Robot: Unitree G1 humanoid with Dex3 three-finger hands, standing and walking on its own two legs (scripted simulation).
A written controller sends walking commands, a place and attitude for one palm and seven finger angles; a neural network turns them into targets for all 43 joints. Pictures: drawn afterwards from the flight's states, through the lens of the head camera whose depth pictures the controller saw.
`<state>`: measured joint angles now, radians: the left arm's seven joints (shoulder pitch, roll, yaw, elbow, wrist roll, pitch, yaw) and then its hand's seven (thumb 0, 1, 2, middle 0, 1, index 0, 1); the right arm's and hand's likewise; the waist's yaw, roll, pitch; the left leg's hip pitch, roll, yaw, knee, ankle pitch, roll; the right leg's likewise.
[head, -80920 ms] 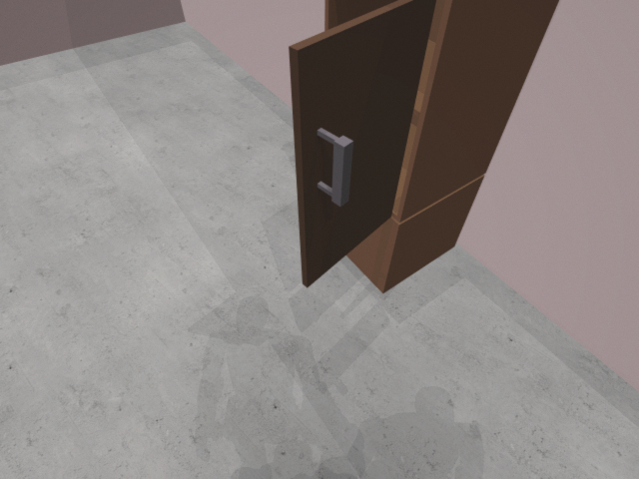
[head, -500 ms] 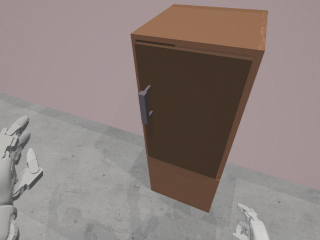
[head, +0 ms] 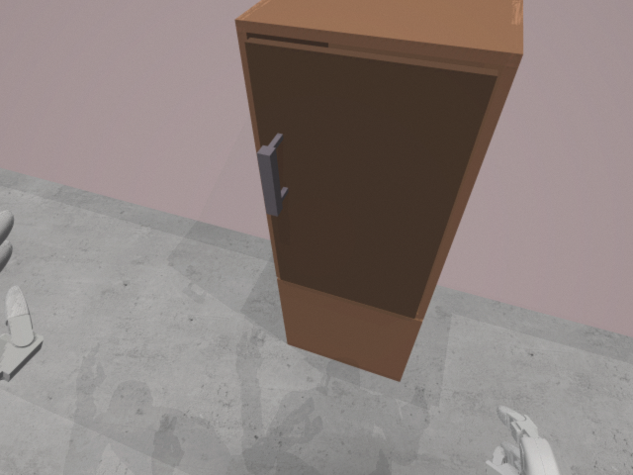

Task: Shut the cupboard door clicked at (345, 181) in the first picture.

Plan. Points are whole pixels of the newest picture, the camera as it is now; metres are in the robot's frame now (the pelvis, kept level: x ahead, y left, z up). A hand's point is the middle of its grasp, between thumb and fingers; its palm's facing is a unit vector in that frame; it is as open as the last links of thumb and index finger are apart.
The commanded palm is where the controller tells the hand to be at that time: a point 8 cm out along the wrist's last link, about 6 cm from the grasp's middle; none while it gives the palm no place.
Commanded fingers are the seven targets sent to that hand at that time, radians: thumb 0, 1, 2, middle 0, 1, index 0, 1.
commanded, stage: step back with the hand held close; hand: left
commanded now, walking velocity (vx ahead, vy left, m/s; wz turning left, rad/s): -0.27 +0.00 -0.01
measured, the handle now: (276, 175) +0.59 +0.11 +0.04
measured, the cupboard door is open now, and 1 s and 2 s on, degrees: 0 0 0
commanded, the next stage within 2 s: stop stepping back and stand still in 1.10 s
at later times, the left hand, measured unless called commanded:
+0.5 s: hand out of the picture +0.13 +0.27 +0.18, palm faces +0.49 -0.72 -0.49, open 7.4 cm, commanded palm +0.07 +0.30 +0.19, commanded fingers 0.00 0.90 0.90 -0.20 -0.30 -0.20 -0.30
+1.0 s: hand out of the picture +0.07 +0.31 +0.19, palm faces +0.55 -0.74 -0.39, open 7.4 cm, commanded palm +0.02 +0.32 +0.19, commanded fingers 0.00 0.90 0.90 -0.20 -0.30 -0.20 -0.30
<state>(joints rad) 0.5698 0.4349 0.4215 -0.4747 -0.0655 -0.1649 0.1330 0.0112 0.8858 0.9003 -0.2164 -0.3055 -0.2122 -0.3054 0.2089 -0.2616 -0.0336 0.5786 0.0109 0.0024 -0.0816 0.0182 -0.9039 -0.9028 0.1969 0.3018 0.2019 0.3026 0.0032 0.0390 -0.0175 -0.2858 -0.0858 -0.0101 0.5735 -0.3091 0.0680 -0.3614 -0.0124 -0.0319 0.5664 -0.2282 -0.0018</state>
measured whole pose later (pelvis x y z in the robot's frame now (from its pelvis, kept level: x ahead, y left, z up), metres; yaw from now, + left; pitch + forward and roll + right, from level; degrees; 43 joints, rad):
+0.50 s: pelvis -0.06 -0.01 -0.02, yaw +2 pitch +0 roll -1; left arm 0.52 0.44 0.48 -0.51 0.01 -0.25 0.16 0.01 0.88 0.90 -0.22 -0.31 -0.21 -0.31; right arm 0.29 -0.25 -0.01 0.56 0.00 -0.05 -0.08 0.02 -0.90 -0.90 0.20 0.30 0.21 0.30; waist -0.02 -0.01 -0.02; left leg -0.44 -0.04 0.01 0.74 -0.30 0.07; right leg -0.47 0.02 -0.03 0.65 -0.19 -0.01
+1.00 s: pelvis -0.12 +0.02 +0.01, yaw +0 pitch +7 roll -6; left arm 0.53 0.43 0.52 -0.58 -0.06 -0.27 0.17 0.01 0.89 0.90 -0.21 -0.31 -0.21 -0.31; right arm 0.17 -0.15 0.01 0.65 -0.03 -0.14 -0.05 0.02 -0.90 -0.90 0.20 0.30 0.21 0.30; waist 0.06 -0.01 -0.10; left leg -0.55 0.07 0.08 0.48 -0.07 0.09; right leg -0.23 0.06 0.01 0.81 -0.50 0.03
